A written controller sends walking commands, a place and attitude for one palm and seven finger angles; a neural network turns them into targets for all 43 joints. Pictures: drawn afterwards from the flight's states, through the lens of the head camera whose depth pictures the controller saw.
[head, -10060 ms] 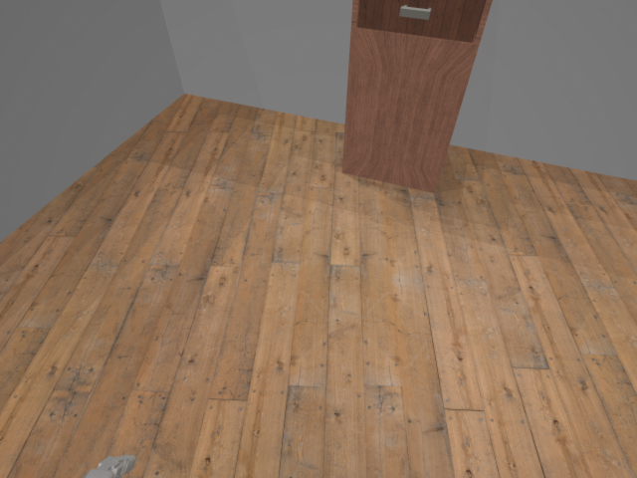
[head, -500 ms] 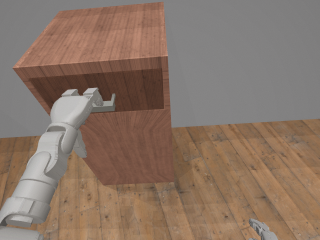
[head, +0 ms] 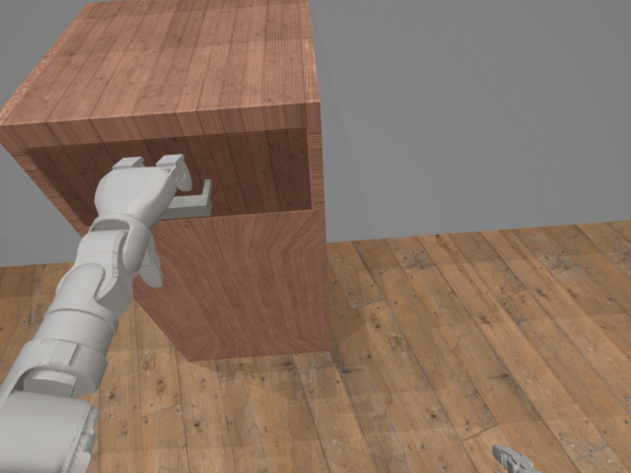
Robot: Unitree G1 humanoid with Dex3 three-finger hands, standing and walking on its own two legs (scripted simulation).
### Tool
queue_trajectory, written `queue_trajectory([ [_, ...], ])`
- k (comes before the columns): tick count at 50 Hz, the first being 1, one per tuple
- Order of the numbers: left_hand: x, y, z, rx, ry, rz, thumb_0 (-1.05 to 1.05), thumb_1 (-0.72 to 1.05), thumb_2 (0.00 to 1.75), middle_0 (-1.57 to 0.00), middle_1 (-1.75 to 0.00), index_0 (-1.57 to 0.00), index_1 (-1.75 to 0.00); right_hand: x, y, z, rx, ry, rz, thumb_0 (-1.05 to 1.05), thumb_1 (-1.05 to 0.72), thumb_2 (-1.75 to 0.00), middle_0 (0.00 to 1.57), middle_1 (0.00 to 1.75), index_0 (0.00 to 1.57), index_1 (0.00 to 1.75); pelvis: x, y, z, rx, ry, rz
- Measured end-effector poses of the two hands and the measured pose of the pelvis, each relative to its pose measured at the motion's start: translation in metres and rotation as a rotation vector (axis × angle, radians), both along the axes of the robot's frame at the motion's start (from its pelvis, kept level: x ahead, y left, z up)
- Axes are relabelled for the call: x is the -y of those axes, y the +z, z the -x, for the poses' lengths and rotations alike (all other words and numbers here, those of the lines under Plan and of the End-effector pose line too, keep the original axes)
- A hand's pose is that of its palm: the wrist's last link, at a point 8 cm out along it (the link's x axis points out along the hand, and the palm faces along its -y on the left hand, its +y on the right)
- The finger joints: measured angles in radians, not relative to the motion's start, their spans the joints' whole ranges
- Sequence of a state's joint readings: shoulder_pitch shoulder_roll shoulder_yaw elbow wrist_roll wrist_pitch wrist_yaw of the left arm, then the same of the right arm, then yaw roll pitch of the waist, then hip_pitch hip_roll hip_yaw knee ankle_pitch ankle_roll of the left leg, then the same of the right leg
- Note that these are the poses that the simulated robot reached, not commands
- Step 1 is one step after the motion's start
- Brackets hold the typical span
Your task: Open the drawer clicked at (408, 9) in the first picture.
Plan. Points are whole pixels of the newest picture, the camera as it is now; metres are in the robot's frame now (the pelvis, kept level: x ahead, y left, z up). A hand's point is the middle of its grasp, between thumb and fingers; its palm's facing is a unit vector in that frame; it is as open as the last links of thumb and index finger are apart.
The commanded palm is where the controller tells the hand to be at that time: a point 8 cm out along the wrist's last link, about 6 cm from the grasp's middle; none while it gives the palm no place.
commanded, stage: move the hooked fingers above the handle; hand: left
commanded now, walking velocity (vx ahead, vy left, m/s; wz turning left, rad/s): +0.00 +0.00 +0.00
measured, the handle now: (180, 197) +0.51 +0.27 +0.03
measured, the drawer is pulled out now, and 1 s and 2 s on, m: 0.00 0.00 0.00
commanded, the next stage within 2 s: none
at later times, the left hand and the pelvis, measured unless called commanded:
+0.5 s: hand (176, 195) +0.47 +0.24 +0.08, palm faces -0.03 +0.01 -1.00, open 13.8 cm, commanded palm +0.44 +0.25 +0.14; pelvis +0.00 -0.01 -0.01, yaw -1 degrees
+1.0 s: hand (163, 195) +0.46 +0.25 +0.09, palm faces -0.02 +0.02 -1.00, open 13.8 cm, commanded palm +0.44 +0.26 +0.15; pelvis +0.00 +0.00 -0.01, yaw +0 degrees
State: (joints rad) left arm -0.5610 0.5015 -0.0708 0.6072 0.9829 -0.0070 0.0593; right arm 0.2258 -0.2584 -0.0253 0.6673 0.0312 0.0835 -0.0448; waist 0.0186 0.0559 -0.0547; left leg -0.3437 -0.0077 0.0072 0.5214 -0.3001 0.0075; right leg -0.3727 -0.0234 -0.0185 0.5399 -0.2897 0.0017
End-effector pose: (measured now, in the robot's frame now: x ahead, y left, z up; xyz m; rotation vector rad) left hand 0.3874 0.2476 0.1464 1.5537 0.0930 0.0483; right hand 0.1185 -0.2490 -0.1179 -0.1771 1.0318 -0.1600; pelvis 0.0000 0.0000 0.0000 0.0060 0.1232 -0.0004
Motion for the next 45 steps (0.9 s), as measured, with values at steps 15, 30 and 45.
queue_trajectory([
  [15, 0.011, -0.008, -0.037, 0.004, -0.024, -0.014, 0.0, -0.49, 0.31, -0.32, -1.2, -0.32, -1.2, 0.017, -0.014, 0.047, -0.136, -0.07, 0.018, 0.01, -0.91, -0.89, 0.2, 0.3, 0.2, 0.3, 0.003, -0.006, -0.001, -0.06, -0.002, 0.002],
  [30, 0.01, -0.006, -0.057, 0.01, 0.01, -0.016, 0.0, -0.49, 0.31, -0.32, -1.2, -0.32, -1.2, 0.026, -0.016, 0.089, -0.219, -0.152, 0.022, 0.01, -0.91, -0.89, 0.2, 0.3, 0.2, 0.3, 0.005, -0.007, -0.005, -0.094, -0.027, 0.004],
  [45, -0.005, -0.008, -0.045, 0.015, 0.02, -0.033, 0.0, -0.49, 0.31, -0.32, -1.2, -0.32, -1.2, 0.024, -0.009, 0.057, -0.131, -0.103, 0.043, 0.01, -0.91, -0.89, 0.2, 0.3, 0.2, 0.3, 0.003, -0.007, 0.002, -0.078, -0.006, 0.008],
])
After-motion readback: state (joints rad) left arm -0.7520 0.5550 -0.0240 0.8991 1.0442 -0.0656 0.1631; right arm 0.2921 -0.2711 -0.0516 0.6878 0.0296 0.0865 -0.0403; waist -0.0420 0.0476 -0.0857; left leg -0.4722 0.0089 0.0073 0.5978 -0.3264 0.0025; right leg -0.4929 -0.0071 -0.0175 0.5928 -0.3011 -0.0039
